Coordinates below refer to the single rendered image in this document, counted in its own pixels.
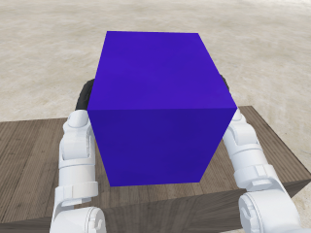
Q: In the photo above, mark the pedestal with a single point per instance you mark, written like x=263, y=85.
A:
x=29, y=175

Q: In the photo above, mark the robot left upper arm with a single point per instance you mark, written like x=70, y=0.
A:
x=83, y=220

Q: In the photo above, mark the robot left forearm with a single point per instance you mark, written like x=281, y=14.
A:
x=76, y=180

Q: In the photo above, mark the robot right upper arm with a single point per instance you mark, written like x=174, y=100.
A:
x=269, y=211

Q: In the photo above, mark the robot right forearm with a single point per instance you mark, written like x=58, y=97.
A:
x=251, y=168

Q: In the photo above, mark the carton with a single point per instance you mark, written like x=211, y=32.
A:
x=158, y=107

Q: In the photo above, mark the left robot hand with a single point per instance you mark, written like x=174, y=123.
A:
x=83, y=99

